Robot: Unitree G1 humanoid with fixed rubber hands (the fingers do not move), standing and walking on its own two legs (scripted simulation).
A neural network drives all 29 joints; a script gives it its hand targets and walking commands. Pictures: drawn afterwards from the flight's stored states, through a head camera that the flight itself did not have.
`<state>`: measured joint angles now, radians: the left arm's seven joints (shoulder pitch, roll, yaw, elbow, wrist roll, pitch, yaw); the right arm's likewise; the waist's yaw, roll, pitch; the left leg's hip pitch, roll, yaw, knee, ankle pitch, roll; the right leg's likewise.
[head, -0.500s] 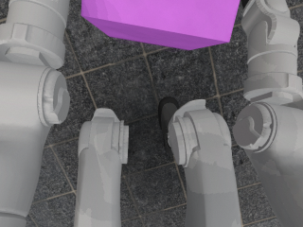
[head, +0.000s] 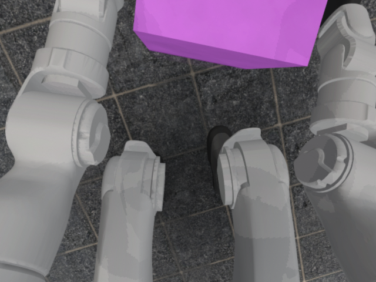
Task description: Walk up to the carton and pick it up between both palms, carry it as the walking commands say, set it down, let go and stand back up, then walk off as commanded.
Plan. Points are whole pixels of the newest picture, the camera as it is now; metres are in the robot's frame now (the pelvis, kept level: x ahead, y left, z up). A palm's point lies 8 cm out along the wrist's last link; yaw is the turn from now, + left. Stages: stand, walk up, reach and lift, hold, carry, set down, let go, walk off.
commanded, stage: set down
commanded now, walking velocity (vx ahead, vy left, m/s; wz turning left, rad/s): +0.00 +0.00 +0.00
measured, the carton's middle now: out of the picture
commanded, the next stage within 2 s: none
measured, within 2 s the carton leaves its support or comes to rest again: neither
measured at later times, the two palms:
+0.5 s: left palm out of the picture +0.58 +0.07 -0.17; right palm (333, 6) +0.50 -0.27 -0.17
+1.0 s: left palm out of the picture +0.59 +0.09 -0.18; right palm (346, 5) +0.51 -0.29 -0.17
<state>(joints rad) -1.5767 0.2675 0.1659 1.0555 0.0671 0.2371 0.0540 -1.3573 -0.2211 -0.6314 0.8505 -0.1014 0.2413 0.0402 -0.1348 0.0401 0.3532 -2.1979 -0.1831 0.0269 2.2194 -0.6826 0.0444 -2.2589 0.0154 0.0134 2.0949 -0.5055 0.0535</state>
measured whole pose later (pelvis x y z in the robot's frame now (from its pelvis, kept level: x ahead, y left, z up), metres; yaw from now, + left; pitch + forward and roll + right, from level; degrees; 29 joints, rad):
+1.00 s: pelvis -0.01 -0.02 -0.01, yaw +1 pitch +32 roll -2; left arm -1.62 0.47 -0.08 1.07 -0.17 0.22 0.08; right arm -1.47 -0.36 -0.37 1.06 0.20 0.13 -0.09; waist -0.14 -0.01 0.52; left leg -2.13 -0.14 0.00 2.27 -0.70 0.00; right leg -2.21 0.00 -0.04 2.15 -0.50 -0.01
